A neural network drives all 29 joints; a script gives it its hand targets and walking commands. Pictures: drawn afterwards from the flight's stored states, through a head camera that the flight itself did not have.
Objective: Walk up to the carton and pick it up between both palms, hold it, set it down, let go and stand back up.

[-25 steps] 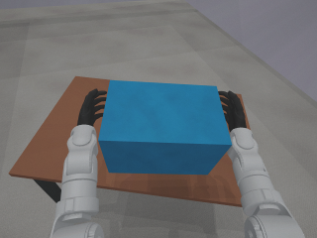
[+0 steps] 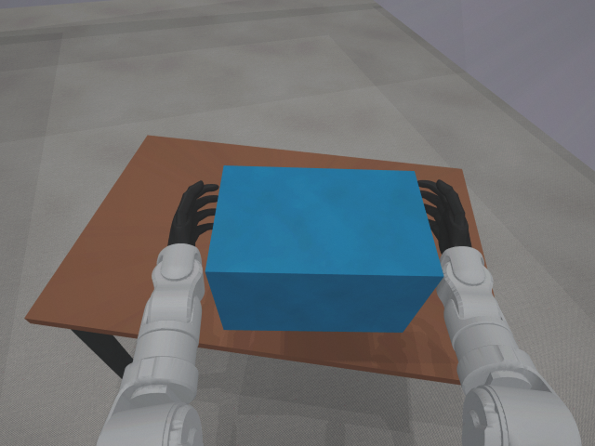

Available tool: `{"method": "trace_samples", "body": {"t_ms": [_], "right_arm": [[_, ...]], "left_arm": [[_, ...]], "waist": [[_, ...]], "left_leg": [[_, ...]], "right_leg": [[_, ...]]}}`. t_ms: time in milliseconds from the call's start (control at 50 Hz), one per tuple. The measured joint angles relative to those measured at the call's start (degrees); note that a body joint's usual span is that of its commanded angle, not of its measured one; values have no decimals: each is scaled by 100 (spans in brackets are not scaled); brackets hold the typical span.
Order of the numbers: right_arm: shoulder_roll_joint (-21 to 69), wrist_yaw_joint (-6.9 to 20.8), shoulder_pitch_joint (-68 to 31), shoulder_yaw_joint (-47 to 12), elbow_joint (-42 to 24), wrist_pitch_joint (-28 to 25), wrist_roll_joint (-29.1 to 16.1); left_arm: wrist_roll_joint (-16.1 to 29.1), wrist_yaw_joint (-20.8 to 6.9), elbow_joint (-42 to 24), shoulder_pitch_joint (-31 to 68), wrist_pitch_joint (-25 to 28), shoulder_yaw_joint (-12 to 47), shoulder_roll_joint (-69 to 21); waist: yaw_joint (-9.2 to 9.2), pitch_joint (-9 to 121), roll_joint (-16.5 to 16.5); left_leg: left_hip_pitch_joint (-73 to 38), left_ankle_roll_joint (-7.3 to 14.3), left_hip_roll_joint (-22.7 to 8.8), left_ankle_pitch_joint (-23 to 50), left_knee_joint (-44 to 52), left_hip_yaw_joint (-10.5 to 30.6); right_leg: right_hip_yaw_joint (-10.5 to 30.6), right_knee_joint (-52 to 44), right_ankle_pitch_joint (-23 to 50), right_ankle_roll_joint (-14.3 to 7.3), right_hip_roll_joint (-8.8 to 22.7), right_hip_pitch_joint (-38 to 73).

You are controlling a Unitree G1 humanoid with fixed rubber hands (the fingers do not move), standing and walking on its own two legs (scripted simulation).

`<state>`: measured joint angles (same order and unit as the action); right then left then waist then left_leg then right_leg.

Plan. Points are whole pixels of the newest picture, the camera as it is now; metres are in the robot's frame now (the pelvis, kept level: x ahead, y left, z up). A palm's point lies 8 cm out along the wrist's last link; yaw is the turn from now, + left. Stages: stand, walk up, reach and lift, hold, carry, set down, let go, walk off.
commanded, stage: set down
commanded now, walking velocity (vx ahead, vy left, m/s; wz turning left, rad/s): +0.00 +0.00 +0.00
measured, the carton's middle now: (316, 252) +0.38 -0.02 +0.04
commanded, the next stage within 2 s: none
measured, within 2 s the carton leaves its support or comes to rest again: rests again in 1.52 s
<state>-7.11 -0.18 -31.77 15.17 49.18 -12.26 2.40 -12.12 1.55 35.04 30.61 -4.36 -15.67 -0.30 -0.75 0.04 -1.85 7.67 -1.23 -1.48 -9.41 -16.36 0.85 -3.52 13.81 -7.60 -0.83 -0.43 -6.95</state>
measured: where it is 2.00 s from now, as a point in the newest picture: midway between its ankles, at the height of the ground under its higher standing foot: outside the picture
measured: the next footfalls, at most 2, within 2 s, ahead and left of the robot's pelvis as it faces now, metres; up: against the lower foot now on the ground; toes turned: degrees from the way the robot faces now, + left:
none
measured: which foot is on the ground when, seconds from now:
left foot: down 0.00-1.00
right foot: down 0.00-1.00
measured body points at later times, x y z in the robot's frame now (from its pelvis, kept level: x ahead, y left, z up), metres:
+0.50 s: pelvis +0.01 +0.00 +0.00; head +0.05 +0.00 +0.45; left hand +0.40 +0.17 +0.04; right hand +0.40 -0.21 +0.05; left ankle -0.01 +0.13 -0.75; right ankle +0.00 -0.11 -0.75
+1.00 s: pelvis +0.01 -0.01 -0.01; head +0.09 -0.01 +0.44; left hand +0.40 +0.16 -0.01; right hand +0.41 -0.21 +0.01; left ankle -0.01 +0.13 -0.75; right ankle +0.00 -0.11 -0.75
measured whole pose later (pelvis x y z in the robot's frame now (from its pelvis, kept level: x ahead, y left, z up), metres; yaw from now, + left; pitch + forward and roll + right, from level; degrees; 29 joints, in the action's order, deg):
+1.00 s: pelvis +0.01 -0.01 -0.01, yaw -1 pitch +16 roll -1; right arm -8.4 0.7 -39.2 21.6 67.1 -27.5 11.3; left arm -8.5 5.7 62.7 35.7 21.5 -17.8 2.0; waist 0.6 6.7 1.6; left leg 26.5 -1.7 -2.5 -8.9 -19.0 -0.2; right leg -3.4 15.8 -6.5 -1.5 -1.1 -25.8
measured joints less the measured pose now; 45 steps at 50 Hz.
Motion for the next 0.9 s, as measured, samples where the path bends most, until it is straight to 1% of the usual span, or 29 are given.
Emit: {"method": "trace_samples", "body": {"t_ms": [260,420,580,900], "right_arm": [[86,31,-180,271,408,-361,369],[76,28,-238,347,679,-643,476],[-11,30,-273,312,944,-946,502],[-99,71,-621,543,1594,-1387,788]], "left_arm": [[80,41,804,115,757,-140,90],[99,106,1193,150,1161,-132,134],[152,238,1506,135,1559,-85,123],[298,377,2469,408,2350,-197,193]], "waist": [[79,130,99],[74,181,133],[83,318,182],[127,588,316]], "left_leg": [[291,-34,-36,48,60,-27],[512,-38,-56,11,0,-35],[836,-33,-75,-13,-75,-70],[1595,-39,-96,39,-202,-109]], "right_leg": [[-5,0,16,-37,-27,-322],[-13,-25,26,-39,-43,-504],[7,-36,59,-35,-58,-799],[22,116,107,-52,-66,-1582]]}}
